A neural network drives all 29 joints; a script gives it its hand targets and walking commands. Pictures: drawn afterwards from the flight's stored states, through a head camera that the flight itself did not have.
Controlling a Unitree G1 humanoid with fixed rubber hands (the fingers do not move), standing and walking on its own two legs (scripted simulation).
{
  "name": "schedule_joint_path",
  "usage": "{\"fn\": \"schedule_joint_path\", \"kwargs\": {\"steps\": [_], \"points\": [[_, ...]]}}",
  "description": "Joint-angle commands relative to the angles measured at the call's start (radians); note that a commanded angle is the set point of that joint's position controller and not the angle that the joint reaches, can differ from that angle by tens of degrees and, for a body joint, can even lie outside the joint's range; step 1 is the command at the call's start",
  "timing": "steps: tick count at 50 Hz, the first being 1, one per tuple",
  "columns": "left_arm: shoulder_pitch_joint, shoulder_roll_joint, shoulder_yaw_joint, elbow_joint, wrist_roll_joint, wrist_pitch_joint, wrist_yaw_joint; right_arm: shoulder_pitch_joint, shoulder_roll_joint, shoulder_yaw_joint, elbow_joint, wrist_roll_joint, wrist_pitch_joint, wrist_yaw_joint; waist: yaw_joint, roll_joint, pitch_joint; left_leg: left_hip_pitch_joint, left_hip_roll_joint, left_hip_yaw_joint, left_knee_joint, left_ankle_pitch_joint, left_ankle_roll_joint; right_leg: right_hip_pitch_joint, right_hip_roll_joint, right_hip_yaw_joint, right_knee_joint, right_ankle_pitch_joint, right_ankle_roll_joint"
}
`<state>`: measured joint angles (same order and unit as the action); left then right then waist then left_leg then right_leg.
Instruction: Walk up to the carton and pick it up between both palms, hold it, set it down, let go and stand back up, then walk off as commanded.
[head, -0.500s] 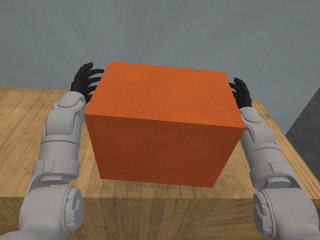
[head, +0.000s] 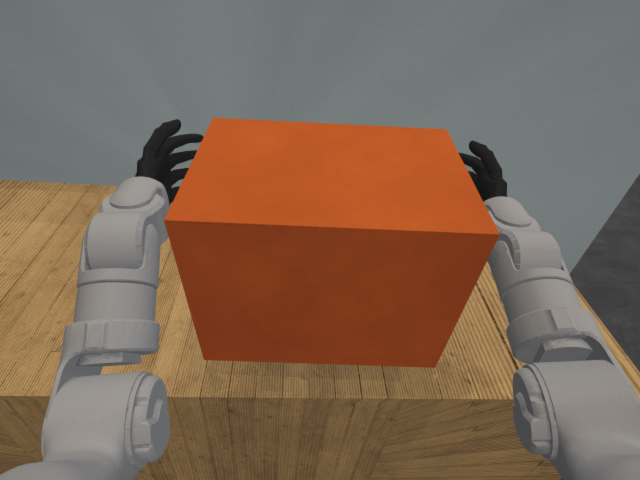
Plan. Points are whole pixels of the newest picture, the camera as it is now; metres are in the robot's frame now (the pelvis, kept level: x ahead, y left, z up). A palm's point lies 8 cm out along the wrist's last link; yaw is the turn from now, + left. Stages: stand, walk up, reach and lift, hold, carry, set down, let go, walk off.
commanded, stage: reach and lift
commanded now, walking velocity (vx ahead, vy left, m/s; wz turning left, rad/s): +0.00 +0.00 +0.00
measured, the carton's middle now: (325, 244) +0.39 -0.03 +0.15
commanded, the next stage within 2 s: hold in 0.72 s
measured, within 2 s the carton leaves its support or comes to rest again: neither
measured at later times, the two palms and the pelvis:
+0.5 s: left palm (148, 178) +0.38 +0.18 +0.24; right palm (493, 187) +0.38 -0.22 +0.25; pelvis +0.00 +0.00 +0.00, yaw +0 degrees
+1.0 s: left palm (138, 175) +0.37 +0.18 +0.25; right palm (502, 174) +0.37 -0.21 +0.27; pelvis +0.00 +0.00 +0.00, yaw +0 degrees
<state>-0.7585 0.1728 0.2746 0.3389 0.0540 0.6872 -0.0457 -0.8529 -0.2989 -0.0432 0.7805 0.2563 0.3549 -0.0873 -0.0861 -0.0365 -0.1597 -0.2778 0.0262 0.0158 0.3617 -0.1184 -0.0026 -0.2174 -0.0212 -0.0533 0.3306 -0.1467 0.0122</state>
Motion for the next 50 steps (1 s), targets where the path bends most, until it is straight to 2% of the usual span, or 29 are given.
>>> {"fn": "schedule_joint_path", "kwargs": {"steps": [1, 14, 29, 39, 50], "points": [[-0.535, -0.523, -0.306, -0.192, -0.012, -0.027, -0.102, -0.714, 0.5, 0.226, -0.44, 0.149, -0.006, 0.188, 0.101, 0.048, -0.396, 0.377, -0.031, -0.036, -0.078, 0.151, -0.001, 0.141, 0.097, 0.014, -0.091, 0.069, -0.023], [-0.588, -0.515, -0.307, -0.208, -0.026, 0.005, -0.105, -0.745, 0.5, 0.217, -0.428, 0.168, 0.039, 0.191, 0.101, 0.053, -0.395, 0.353, -0.028, -0.039, -0.083, 0.132, -0.002, 0.146, 0.096, 0.024, -0.088, 0.069, -0.023], [-0.594, -0.51, -0.316, -0.262, -0.038, 0.056, -0.119, -0.755, 0.505, 0.242, -0.481, 0.216, 0.1, 0.174, 0.099, 0.052, -0.401, 0.323, -0.033, -0.036, -0.078, 0.135, -0.001, 0.182, 0.097, 0.047, -0.082, 0.099, -0.021], [-0.619, -0.506, -0.317, -0.275, -0.044, 0.085, -0.13, -0.77, 0.506, 0.24, -0.488, 0.233, 0.139, 0.167, 0.094, 0.061, -0.39, 0.286, -0.032, -0.034, -0.09, 0.091, -0.002, 0.192, 0.097, 0.057, -0.077, 0.084, -0.023], [-0.665, -0.5, -0.305, -0.246, -0.045, 0.092, -0.135, -0.787, 0.506, 0.214, -0.428, 0.221, 0.162, 0.178, 0.093, 0.08, -0.359, 0.229, -0.022, -0.042, -0.122, 0.002, -0.001, 0.194, 0.099, 0.057, -0.062, 0.046, -0.026]]}}
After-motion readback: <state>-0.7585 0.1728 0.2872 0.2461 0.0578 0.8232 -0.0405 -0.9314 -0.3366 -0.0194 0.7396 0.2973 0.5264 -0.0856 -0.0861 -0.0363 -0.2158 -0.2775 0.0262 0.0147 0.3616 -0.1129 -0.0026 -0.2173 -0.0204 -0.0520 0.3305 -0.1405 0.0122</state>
